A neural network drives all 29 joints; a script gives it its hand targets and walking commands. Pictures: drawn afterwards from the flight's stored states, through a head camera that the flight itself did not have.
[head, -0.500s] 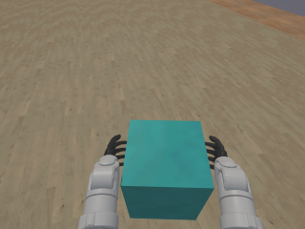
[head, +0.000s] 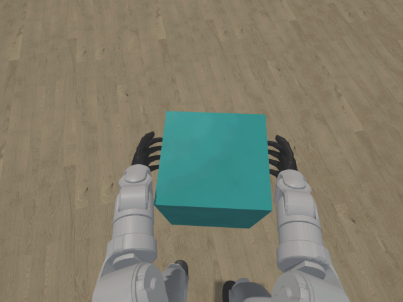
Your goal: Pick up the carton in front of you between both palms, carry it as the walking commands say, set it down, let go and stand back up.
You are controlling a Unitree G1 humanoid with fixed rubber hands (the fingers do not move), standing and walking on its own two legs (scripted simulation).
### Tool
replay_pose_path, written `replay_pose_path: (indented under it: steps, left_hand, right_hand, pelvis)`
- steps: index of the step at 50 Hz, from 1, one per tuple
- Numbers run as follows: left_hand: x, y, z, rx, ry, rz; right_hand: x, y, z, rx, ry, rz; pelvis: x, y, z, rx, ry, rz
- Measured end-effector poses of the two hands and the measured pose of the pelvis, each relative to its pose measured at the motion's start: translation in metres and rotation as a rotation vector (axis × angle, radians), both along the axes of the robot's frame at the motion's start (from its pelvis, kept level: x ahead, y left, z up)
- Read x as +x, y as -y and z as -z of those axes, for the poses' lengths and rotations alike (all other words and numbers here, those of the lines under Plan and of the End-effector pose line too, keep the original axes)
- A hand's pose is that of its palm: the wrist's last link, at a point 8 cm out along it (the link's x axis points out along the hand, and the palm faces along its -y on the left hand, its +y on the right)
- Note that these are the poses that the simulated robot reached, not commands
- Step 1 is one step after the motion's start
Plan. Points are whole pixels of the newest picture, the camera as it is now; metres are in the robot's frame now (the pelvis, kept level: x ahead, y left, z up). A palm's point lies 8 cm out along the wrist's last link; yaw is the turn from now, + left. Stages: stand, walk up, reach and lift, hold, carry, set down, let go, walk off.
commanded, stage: set down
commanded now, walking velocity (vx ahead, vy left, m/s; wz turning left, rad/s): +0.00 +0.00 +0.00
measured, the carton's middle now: (212, 176) +0.38 +0.02 -0.11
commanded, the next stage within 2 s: none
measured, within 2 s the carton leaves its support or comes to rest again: rests again in 1.92 s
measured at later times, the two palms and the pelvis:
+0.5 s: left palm (154, 175) +0.41 +0.18 -0.21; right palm (260, 178) +0.41 -0.12 -0.20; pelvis -0.03 +0.02 -0.13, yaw -3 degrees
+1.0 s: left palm (159, 183) +0.44 +0.19 -0.36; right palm (246, 183) +0.45 -0.11 -0.36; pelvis -0.06 +0.01 -0.26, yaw -5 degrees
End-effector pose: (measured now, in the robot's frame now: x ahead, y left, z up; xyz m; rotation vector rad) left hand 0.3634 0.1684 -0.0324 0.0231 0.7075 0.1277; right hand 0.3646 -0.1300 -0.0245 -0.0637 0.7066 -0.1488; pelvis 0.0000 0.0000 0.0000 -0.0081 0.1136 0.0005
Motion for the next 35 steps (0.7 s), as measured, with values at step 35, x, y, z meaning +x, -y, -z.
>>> replay_pose_path:
  steps: [35]
  left_hand:
    - [0.058,-0.013,0.240,-0.039,0.033,-0.050]
  right_hand:
    - [0.067,-0.013,0.237,0.051,0.038,0.014]
  pelvis:
    - [-0.044,-0.019,0.184,-0.025,-0.664,0.043]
